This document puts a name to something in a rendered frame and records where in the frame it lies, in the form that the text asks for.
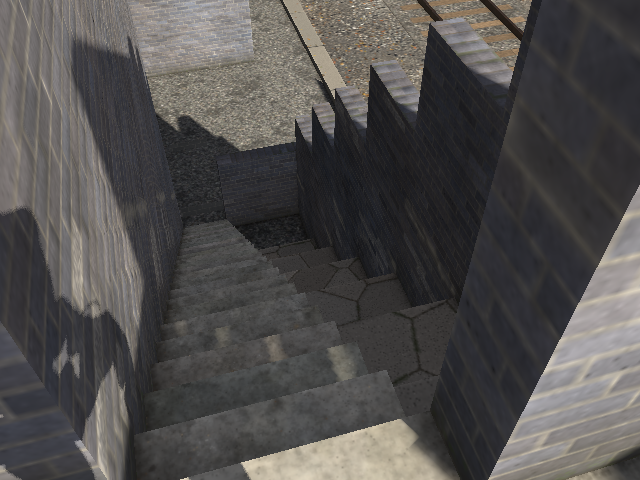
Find stairs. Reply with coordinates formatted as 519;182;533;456
134;219;406;480

